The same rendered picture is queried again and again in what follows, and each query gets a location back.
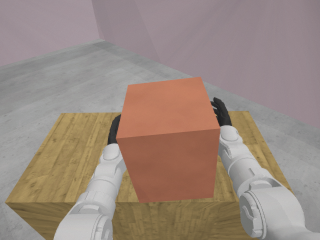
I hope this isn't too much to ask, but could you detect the carton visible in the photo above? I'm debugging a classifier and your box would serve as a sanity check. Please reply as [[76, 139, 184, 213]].
[[116, 76, 221, 203]]

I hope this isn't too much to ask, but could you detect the robot right hand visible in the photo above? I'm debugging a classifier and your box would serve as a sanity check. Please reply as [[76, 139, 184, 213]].
[[210, 97, 232, 127]]

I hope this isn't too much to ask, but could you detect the right robot upper arm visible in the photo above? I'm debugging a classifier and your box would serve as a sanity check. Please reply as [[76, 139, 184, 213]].
[[239, 186, 320, 240]]

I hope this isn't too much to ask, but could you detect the left robot forearm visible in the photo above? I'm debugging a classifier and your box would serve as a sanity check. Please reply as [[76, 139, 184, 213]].
[[53, 143, 127, 240]]

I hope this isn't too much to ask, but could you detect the pedestal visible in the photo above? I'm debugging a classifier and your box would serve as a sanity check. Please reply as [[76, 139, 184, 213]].
[[5, 111, 295, 240]]

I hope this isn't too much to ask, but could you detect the robot left hand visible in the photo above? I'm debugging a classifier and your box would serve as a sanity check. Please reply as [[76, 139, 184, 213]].
[[107, 114, 121, 145]]

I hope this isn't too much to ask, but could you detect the right robot forearm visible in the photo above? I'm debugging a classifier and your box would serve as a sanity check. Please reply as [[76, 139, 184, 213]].
[[218, 125, 305, 225]]

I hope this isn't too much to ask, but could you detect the left robot upper arm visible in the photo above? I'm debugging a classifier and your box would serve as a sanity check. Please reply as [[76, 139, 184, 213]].
[[54, 213, 113, 240]]

